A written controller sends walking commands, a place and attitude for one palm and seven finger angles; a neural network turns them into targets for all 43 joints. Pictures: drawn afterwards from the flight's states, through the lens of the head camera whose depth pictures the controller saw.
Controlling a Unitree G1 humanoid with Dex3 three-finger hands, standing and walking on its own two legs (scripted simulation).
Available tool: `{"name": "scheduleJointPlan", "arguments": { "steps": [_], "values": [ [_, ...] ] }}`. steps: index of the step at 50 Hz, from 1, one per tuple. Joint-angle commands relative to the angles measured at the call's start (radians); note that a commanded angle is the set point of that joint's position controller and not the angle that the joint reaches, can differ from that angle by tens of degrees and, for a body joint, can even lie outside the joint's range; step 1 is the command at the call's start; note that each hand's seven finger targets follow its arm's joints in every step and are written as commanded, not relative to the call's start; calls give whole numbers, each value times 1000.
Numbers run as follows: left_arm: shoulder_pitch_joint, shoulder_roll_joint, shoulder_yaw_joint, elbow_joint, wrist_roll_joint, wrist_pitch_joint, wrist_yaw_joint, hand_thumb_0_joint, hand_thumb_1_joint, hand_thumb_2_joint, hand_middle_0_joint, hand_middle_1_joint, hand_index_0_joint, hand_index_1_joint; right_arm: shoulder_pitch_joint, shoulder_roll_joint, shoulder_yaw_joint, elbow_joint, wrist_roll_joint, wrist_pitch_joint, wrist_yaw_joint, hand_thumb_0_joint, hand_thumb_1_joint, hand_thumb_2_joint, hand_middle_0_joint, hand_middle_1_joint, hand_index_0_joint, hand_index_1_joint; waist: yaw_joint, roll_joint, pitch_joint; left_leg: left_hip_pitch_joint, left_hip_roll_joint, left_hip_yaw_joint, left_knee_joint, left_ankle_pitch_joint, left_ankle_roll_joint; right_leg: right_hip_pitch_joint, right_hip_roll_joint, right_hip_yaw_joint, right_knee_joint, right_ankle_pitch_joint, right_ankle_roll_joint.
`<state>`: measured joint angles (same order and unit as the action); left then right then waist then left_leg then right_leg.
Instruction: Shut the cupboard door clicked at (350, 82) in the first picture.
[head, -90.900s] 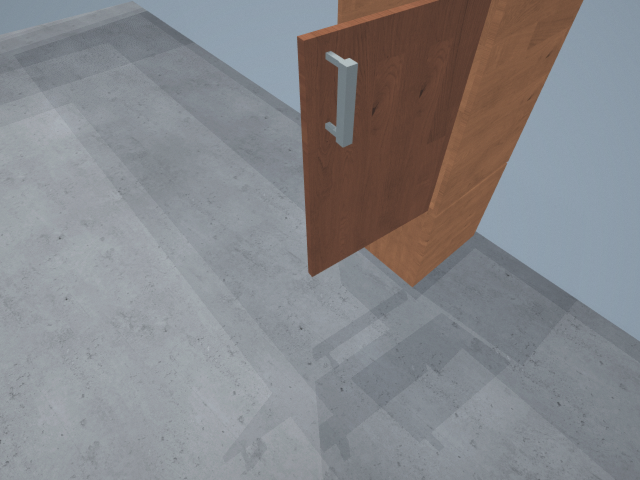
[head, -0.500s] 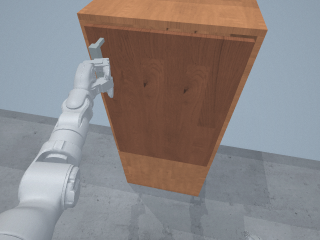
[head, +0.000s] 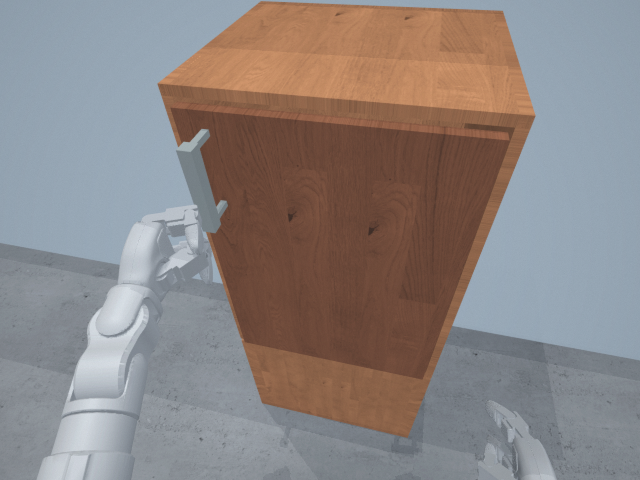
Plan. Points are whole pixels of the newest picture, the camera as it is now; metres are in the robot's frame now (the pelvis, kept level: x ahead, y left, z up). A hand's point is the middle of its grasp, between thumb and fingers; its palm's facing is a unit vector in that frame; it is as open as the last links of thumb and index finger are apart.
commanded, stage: draw the hand back to the body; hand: left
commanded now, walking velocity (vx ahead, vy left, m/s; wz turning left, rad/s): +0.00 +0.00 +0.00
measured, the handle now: (207, 182) +0.46 +0.20 +0.15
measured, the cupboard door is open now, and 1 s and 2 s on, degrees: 0 0 0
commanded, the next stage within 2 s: step back with the hand held close in 1.64 s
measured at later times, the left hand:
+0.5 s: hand (162, 286) +0.27 +0.19 +0.16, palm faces +0.05 -1.00 -0.07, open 3.1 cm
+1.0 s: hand (91, 329) +0.22 +0.24 +0.16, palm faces +0.36 -0.87 -0.35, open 4.2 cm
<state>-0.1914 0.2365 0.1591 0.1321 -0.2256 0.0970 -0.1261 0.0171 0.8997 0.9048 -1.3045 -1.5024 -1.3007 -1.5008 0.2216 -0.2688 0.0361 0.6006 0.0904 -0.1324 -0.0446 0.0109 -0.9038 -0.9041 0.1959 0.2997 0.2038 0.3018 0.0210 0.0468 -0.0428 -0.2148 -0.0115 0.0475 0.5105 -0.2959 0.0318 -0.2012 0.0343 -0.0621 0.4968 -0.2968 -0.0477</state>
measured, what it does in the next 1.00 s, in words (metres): stands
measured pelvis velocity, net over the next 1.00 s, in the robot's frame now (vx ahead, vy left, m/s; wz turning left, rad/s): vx -0.01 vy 0.01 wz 0.00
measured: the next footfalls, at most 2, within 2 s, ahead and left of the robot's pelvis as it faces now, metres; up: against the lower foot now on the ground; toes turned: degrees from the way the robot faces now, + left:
none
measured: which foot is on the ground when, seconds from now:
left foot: down 0.00-1.00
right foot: down 0.00-1.00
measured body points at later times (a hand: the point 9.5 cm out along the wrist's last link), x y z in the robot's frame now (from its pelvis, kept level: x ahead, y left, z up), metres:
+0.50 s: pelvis +0.01 +0.00 +0.00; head -0.03 -0.03 +0.45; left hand +0.27 +0.25 +0.16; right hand +0.20 -0.22 -0.08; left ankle -0.02 +0.10 -0.74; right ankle -0.02 -0.08 -0.74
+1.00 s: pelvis -0.01 +0.01 +0.01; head -0.03 -0.02 +0.46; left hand +0.19 +0.29 +0.18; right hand +0.17 -0.21 -0.09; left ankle -0.02 +0.10 -0.74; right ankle -0.02 -0.08 -0.74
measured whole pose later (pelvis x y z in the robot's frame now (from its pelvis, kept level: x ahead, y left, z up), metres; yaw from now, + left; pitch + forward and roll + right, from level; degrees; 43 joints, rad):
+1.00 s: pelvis -0.01 +0.01 +0.01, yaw +0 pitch -4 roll +0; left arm 0.33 0.31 0.23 -0.25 -0.06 -0.12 0.10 0.02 0.89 0.90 -0.80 -0.95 -0.80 -0.95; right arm 0.21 -0.23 0.03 0.64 0.03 -0.07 -0.05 0.01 -0.90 -0.90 0.20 0.30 0.21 0.30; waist 0.03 0.09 0.00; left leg -0.10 -0.03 0.05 0.41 -0.24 0.05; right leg -0.09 0.02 -0.05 0.39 -0.24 -0.03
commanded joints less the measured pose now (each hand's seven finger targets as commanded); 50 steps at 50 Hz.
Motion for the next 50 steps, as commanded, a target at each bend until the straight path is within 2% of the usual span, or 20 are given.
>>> {"name": "scheduleJointPlan", "arguments": {
  "steps": [1,5,7,10,14,20,24,26,28,29,30,31,32,33,35,36,39,41,46,50],
  "values": [
    [-477,55,-77,-327,-12,-25,-1,0,900,900,-1300,-1500,-1300,-1500,-117,-88,-28,-143,-3,-44,-22,0,-900,-900,200,300,200,300,-68,-17,-192,187,5,-51,-11,330,18,-28,-28,37,-51,407,44],
    [-356,153,33,-279,-8,-9,10,0,900,900,-1300,-1500,-1300,-1500,-131,-92,-23,-139,-14,-12,-22,0,-900,-900,200,300,200,300,-26,-53,-220,177,-1,-53,-18,369,14,37,-36,36,-45,459,39],
    [-274,162,61,-283,-12,4,0,0,900,900,-1300,-1500,-1300,-1500,-152,-84,-16,-162,-12,8,-14,0,-900,-900,200,300,200,300,-4,-80,-247,159,-3,-48,-26,408,11,92,-44,34,-34,523,36],
    [-169,183,102,-320,-16,16,-9,0,900,900,-1300,-1500,-1300,-1500,-171,-81,-15,-184,-11,31,-4,0,-900,-900,200,300,200,300,12,-39,-231,159,2,-42,-29,447,10,112,-46,33,-36,569,35],
    [-99,184,118,-396,-35,36,-32,0,900,900,-1300,-1500,-1300,-1500,-187,-78,-11,-205,-8,47,-1,0,-900,-900,200,300,200,300,3,-65,-198,142,6,-37,-37,425,11,107,-45,29,-48,581,43],
    [-80,197,114,-517,-53,12,-61,0,900,900,-1300,-1500,-1300,-1500,-200,-80,-14,-208,-5,19,-22,0,-900,-900,200,300,200,300,-9,18,-176,179,10,-45,-40,380,12,56,-36,22,-66,449,37],
    [-16,225,149,-490,-76,4,-80,0,900,900,-1273,-1470,-1273,-1470,-190,-89,-17,-189,-8,-14,-35,0,-900,-900,200,300,200,300,-7,-45,-152,153,7,-59,-52,290,13,33,-35,21,-80,348,43],
    [0,216,135,-492,-75,0,-88,0,900,900,-1217,-1410,-1217,-1410,-191,-89,-18,-181,-8,-20,-38,0,-900,-900,200,300,200,300,-7,-9,-125,146,6,-62,-63,273,13,22,-36,18,-85,307,37],
    [33,253,181,-468,-85,8,-92,0,900,900,-1163,-1350,-1163,-1350,-191,-95,-17,-179,-7,-29,-41,0,-900,-900,200,300,200,300,2,-36,-111,122,6,-67,-66,237,12,20,-37,22,-92,267,40],
    [30,283,144,-566,67,-89,52,0,900,900,-1135,-1320,-1135,-1320,-189,-62,-20,-175,-41,-30,-35,0,-900,-900,200,300,200,300,18,39,24,69,1,-70,-84,209,14,-28,-58,70,-152,222,29],
    [114,252,156,-529,82,-124,119,0,900,900,-1107,-1290,-1107,-1290,-179,-68,-27,-150,-51,-31,-29,0,-900,-900,200,300,200,300,16,14,22,70,10,-77,-101,177,6,-22,-65,61,-157,177,24],
    [181,198,103,-525,97,-147,149,0,900,900,-1080,-1260,-1080,-1260,-175,-61,-26,-153,-54,-23,-23,0,-900,-900,200,300,200,300,13,-14,2,87,15,-72,-113,171,7,3,-61,59,-154,168,25],
    [202,226,123,-544,110,-173,173,0,900,900,-1053,-1230,-1053,-1230,-170,-66,-31,-155,-54,-18,-19,0,-900,-900,200,300,200,300,17,-36,-33,102,19,-69,-117,171,7,18,-59,60,-151,166,26],
    [226,199,94,-566,115,-193,186,0,900,900,-1025,-1200,-1025,-1200,-170,-62,-36,-156,-56,-14,-17,0,-900,-900,200,300,200,300,11,-8,-52,111,19,-62,-124,166,7,41,-59,61,-150,156,26],
    [241,246,137,-558,136,-223,213,0,900,900,-970,-1140,-970,-1140,-168,-70,-40,-142,-60,-11,-16,0,-900,-900,200,300,200,300,17,-8,-59,127,24,-60,-138,159,11,39,-55,62,-163,141,27],
    [224,223,110,-585,139,-236,219,0,900,900,-943,-1110,-943,-1110,-165,-63,-43,-145,-59,-6,-17,0,-900,-900,200,300,200,300,6,9,-63,128,23,-60,-148,151,9,55,-55,62,-162,132,24],
    [227,259,147,-575,154,-265,238,0,900,900,-860,-1020,-860,-1020,-172,-65,-44,-137,-59,-4,-19,0,-900,-900,200,300,200,300,12,-15,-53,139,24,-58,-158,125,12,44,-52,64,-181,89,26],
    [245,235,126,-593,153,-274,242,0,900,900,-805,-960,-805,-960,-173,-58,-47,-132,-61,-2,-23,0,-900,-900,200,300,200,300,5,27,-36,146,26,-61,-167,133,13,57,-52,67,-187,100,22],
    [359,260,179,-607,156,-284,244,0,900,900,-668,-810,-668,-810,-167,-63,-49,-131,-64,3,-16,0,-900,-900,200,300,200,300,27,9,-58,155,28,-67,-165,234,7,96,-47,57,-166,204,19],
    [454,262,205,-616,154,-281,243,0,900,900,-558,-690,-558,-690,-171,-64,-58,-131,-63,9,-12,0,-900,-900,200,300,200,300,28,-4,-10,145,36,-64,-157,258,5,82,-43,60,-173,221,20]
  ]
}}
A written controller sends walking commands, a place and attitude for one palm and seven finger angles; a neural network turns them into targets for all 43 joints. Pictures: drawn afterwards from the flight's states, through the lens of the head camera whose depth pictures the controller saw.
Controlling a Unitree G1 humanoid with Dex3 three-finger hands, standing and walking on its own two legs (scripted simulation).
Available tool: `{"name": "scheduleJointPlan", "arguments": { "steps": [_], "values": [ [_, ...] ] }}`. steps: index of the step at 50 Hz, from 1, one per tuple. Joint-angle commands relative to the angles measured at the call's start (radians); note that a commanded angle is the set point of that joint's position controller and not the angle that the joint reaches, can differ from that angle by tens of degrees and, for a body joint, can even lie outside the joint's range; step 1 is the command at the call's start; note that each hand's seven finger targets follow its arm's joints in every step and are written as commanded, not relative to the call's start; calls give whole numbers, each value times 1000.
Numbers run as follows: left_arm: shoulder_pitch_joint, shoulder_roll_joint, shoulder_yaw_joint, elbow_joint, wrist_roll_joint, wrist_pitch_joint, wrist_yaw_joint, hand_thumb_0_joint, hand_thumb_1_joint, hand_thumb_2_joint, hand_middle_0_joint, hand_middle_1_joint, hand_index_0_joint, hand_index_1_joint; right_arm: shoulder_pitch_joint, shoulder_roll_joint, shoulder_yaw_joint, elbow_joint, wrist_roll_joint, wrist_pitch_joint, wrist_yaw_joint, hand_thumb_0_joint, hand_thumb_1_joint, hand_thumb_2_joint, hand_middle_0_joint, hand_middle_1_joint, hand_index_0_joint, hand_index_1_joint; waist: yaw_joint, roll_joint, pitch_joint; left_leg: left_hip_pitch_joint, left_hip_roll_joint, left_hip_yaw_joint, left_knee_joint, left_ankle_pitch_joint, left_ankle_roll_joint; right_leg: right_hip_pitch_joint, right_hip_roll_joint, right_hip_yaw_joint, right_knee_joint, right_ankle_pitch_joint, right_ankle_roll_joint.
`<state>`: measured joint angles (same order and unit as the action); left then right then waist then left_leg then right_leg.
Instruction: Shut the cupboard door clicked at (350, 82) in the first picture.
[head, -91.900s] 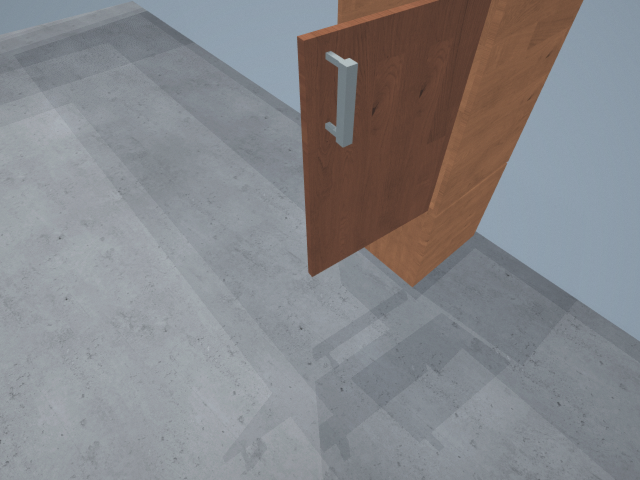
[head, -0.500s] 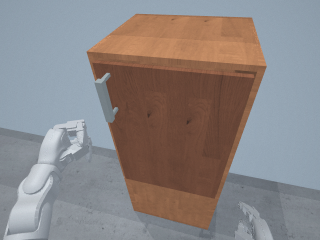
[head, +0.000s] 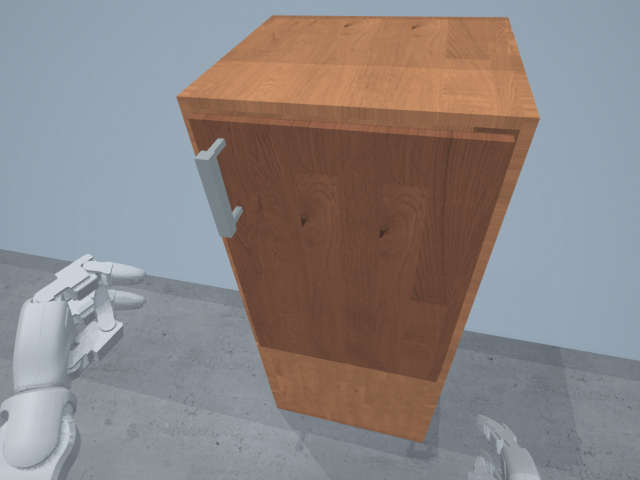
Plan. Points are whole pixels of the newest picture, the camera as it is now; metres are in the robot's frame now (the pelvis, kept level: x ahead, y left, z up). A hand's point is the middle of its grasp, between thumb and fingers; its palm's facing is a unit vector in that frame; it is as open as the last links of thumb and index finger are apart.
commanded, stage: draw the hand back to the body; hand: left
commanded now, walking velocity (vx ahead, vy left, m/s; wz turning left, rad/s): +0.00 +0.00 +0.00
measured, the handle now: (223, 189) +0.46 +0.19 +0.15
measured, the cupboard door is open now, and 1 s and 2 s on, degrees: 0 0 0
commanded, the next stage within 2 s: step back with the hand held close in 0.64 s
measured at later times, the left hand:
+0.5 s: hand (61, 350) +0.19 +0.27 +0.15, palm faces +0.48 -0.79 -0.39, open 7.3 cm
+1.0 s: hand (66, 353) +0.19 +0.27 +0.15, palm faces +0.39 -0.79 -0.48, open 7.4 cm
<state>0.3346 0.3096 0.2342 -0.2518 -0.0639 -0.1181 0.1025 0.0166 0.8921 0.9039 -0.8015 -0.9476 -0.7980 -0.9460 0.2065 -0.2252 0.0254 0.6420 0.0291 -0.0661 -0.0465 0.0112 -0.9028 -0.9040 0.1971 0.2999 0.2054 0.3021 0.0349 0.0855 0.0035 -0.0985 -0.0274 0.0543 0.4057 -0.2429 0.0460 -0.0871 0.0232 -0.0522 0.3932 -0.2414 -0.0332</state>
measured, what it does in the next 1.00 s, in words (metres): stands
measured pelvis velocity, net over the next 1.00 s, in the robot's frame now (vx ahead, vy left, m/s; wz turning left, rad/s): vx -0.01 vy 0.01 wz -0.02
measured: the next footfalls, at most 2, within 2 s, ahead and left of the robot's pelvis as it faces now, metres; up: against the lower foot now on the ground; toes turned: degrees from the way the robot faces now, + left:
none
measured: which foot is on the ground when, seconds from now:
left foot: down 0.00-1.00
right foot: down 0.00-1.00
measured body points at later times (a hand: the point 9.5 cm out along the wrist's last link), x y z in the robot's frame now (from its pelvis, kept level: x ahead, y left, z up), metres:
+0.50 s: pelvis +0.01 +0.01 +0.00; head -0.01 -0.02 +0.45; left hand +0.16 +0.31 +0.18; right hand +0.20 -0.21 -0.09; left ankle -0.01 +0.09 -0.74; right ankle -0.01 -0.10 -0.74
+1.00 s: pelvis -0.01 +0.01 +0.00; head -0.01 -0.01 +0.45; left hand +0.16 +0.31 +0.18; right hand +0.16 -0.24 -0.09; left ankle -0.01 +0.09 -0.74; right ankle -0.01 -0.10 -0.74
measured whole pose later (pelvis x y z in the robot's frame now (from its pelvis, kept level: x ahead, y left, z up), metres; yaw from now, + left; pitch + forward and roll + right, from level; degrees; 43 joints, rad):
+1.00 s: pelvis -0.01 +0.01 +0.00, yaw -1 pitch +0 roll -1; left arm 0.53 0.37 0.36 -0.39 -0.06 -0.14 0.11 0.01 0.89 0.90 -0.21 -0.30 -0.21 -0.30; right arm 0.20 -0.26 -0.01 0.58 0.03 0.01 -0.06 0.01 -0.90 -0.90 0.20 0.30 0.21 0.30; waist 0.02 0.08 -0.02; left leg -0.21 -0.02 0.07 0.46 -0.25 0.06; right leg -0.20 0.03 -0.04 0.42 -0.23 -0.02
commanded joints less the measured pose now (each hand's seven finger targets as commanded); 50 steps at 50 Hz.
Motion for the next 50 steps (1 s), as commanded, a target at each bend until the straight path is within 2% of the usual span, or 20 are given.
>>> {"name": "scheduleJointPlan", "arguments": {
  "steps": [1,3,6,8,11,13,14,17,21,23,30,38,39,40,41,42,43,45,49,50],
  "values": [
    [-66,196,143,-236,-10,-66,14,0,900,900,-530,-660,-530,-660,-147,-109,-44,-173,-5,-53,-8,0,-900,-900,200,300,200,300,17,-60,-71,24,48,-74,-55,218,-9,-19,-34,43,-62,181,6],
    [-52,208,162,-242,-10,-66,14,0,900,900,-475,-600,-475,-600,-148,-107,-47,-175,-3,-47,-7,0,-900,-900,200,300,200,300,17,-70,-60,21,48,-71,-51,206,-10,-29,-34,45,-66,168,9],
    [-25,217,181,-283,-8,-68,16,0,900,900,-393,-510,-393,-510,-145,-105,-49,-174,-4,-45,-8,0,-900,-900,200,300,200,300,19,-4,-74,32,49,-72,-51,231,-13,-19,-35,47,-63,185,5],
    [10,225,201,-283,-10,-68,20,0,900,900,-337,-450,-337,-450,-142,-104,-50,-177,-4,-48,-8,0,-900,-900,200,300,200,300,23,-29,-64,27,49,-74,-48,233,-15,-21,-33,44,-62,185,6],
    [28,233,214,-319,-9,-65,24,0,900,900,-255,-360,-255,-360,-136,-108,-53,-176,-5,-48,-10,0,-900,-900,200,300,200,300,23,9,-79,38,50,-78,-47,267,-18,-11,-33,44,-61,202,4],
    [54,241,231,-324,-9,-65,27,0,900,900,-200,-300,-200,-300,-136,-107,-54,-177,-5,-52,-10,0,-900,-900,200,300,200,300,25,-1,-69,39,51,-80,-46,263,-21,-19,-32,41,-62,195,5],
    [51,211,199,-319,-9,-61,26,0,900,900,-200,-300,-200,-300,-136,-104,-54,-175,-4,-51,-11,0,-900,-900,200,300,200,300,17,4,-57,39,51,-79,-48,259,-20,-25,-31,43,-63,188,6],
    [10,204,183,-318,-4,-53,31,0,900,900,-200,-300,-200,-300,-134,-111,-56,-171,-6,-54,-13,0,-900,-900,200,300,200,300,11,-9,-44,45,54,-86,-51,265,-23,-35,-30,40,-64,182,6],
    [5,218,194,-321,1,-49,34,0,900,900,-200,-300,-200,-300,-130,-114,-55,-167,-9,-53,-15,0,-900,-900,200,300,200,300,18,1,-68,52,52,-90,-56,281,-27,-18,-30,36,-60,190,4],
    [27,222,206,-311,-2,-49,35,0,900,900,-200,-300,-200,-300,-132,-111,-53,-169,-9,-52,-12,0,-900,-900,200,300,200,300,23,-32,-66,44,52,-92,-56,279,-29,-12,-29,34,-59,190,5],
    [61,232,224,-325,-5,-41,29,0,900,900,-200,-300,-200,-300,-136,-110,-53,-171,-10,-45,-8,0,-900,-900,200,300,200,300,30,12,-62,36,58,-90,-51,338,-35,5,-29,40,-61,228,4],
    [41,223,214,-313,-9,-46,25,0,900,900,-200,-300,-200,-300,-143,-107,-54,-172,-9,-38,-10,0,-900,-900,200,300,200,300,24,-27,-45,25,51,-82,-62,231,-22,-13,-28,47,-83,164,8],
    [-120,385,358,-439,0,-85,33,0,900,900,-200,-300,-200,-300,-130,-130,-62,-212,7,-25,-10,0,-900,-900,200,300,200,300,3,3,1,-78,81,-115,-30,112,11,-61,-81,165,-107,196,2],
    [-120,399,371,-410,0,-100,34,0,900,900,-200,-300,-200,-300,-123,-115,-57,-190,3,-24,-18,0,-900,-900,200,300,200,300,0,-14,7,-87,75,-132,-4,72,7,-84,-123,197,-120,199,-16],
    [31,279,283,-309,-3,-92,25,0,900,900,-200,-300,-200,-300,-112,-117,-62,-180,-4,-17,-17,0,-900,-900,200,300,200,300,-11,-58,-12,-70,76,-129,16,87,5,-106,-141,195,-115,189,-21],
    [99,225,232,-283,0,-83,19,0,900,900,-200,-300,-200,-300,-107,-127,-68,-191,-3,-7,-13,0,-900,-900,200,300,200,300,-13,-55,-34,-47,81,-117,23,117,4,-124,-139,186,-103,192,-16],
    [126,215,215,-289,-1,-78,18,0,900,900,-200,-300,-200,-300,-108,-134,-70,-200,-3,2,-10,0,-900,-900,200,300,200,300,-14,-35,-56,-41,90,-114,22,135,5,-133,-137,178,-90,185,-9],
    [154,235,230,-309,0,-78,24,0,900,900,-200,-300,-200,-300,-114,-145,-76,-209,-3,14,-16,0,-900,-900,200,300,200,300,-10,-15,-85,-41,106,-116,11,200,4,-133,-124,157,-53,218,0],
    [160,276,263,-365,-2,-75,36,0,900,900,-200,-300,-200,-300,-106,-141,-82,-238,2,44,-30,0,-900,-900,200,300,200,300,-13,-74,-145,-83,130,-128,13,272,5,-88,-109,143,23,279,12],
    [154,314,295,-390,-2,-78,42,0,900,900,-200,-300,-200,-300,-114,-147,-83,-240,-1,49,-37,0,-900,-900,200,300,200,300,-12,-47,-156,-86,132,-134,15,304,4,-79,-108,143,41,309,10]
  ]
}}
